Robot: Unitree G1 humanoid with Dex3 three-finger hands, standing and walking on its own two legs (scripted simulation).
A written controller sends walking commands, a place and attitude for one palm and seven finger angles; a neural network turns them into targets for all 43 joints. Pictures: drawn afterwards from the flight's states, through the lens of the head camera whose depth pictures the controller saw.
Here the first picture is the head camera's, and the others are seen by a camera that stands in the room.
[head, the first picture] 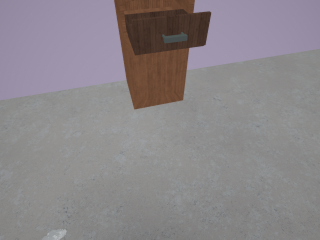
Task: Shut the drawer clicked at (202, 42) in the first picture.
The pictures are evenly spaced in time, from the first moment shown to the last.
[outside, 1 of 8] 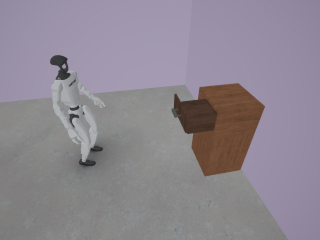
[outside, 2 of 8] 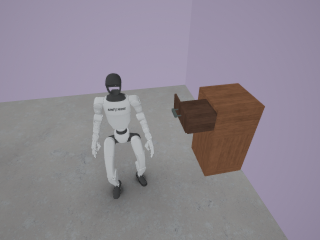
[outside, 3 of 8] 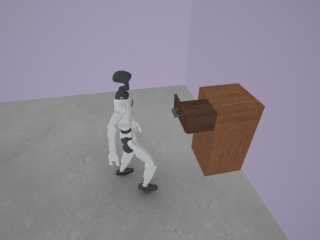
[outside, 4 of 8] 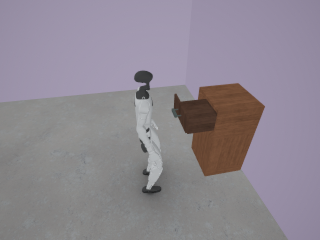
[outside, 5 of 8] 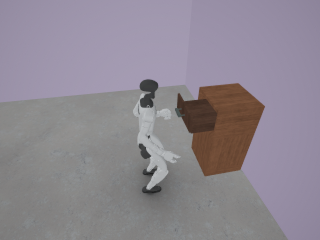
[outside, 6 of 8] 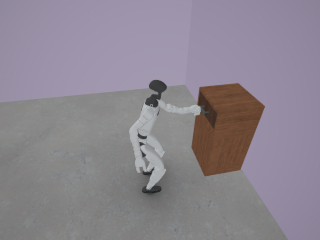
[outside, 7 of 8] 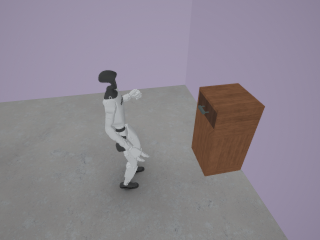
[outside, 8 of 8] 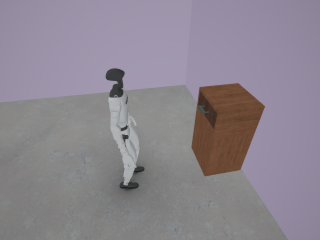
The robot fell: no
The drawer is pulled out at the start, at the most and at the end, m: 0.28 0.28 0.00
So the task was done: yes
